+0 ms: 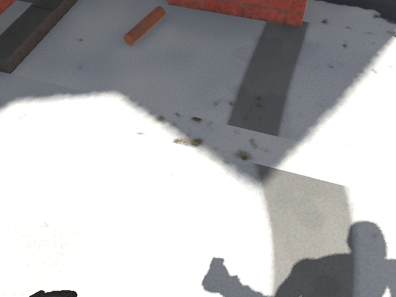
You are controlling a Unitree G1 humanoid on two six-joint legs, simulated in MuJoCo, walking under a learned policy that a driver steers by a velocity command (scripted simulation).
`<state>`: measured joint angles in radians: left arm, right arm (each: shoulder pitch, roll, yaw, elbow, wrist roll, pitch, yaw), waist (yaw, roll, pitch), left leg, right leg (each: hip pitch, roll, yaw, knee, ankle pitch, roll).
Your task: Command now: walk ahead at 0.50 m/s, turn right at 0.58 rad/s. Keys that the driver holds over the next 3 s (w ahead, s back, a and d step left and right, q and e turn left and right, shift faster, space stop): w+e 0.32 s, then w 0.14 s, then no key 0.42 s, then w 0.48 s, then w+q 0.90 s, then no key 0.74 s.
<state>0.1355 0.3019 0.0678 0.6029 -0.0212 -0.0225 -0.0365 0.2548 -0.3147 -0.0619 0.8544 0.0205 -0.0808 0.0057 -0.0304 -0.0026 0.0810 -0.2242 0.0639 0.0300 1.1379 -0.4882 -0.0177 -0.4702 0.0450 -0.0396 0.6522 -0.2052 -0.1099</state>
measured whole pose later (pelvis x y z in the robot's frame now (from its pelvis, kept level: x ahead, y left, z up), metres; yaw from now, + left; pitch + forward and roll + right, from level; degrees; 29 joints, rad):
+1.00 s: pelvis +0.43 -0.04 +0.01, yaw -16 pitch +1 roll +0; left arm 0.13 0.23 0.03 0.68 0.00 0.01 0.01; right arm 0.23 -0.27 -0.02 0.86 -0.01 -0.02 0.00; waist -0.03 0.04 -0.01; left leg -0.20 0.01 0.01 0.58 -0.41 0.00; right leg -0.36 0.02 0.02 0.57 -0.24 -0.02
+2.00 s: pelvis +0.84 -0.15 +0.00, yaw +1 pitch +1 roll -2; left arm 0.33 0.29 0.08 0.89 -0.02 -0.04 0.01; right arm 0.08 -0.26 -0.06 0.68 0.03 -0.03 0.06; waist 0.04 0.01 0.05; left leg -0.51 0.02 0.07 0.59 -0.12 0.10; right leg 0.09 -0.07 -0.31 0.47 -0.48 0.04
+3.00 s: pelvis +1.21 -0.12 +0.02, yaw +17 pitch -1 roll +0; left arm 0.13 0.26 0.00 0.88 0.02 -0.01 -0.01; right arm 0.22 -0.25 -0.02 0.80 -0.02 0.00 -0.03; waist 0.01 -0.01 0.03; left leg -0.22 0.00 -0.05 0.53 -0.30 -0.02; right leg -0.29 0.01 0.00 0.51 -0.21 -0.01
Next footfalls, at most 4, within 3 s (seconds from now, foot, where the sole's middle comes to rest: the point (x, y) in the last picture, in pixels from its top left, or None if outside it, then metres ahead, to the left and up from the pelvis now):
0.42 left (179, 294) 0.44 0.09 -0.75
0.84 right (260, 280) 0.48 -0.17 -0.75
1.42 right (280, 220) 0.68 -0.26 -0.75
2.00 left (216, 150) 1.00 -0.06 -0.75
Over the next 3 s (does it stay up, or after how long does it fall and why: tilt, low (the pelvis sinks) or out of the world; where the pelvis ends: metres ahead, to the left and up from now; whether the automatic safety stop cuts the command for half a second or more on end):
stays up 1.21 -0.12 0.02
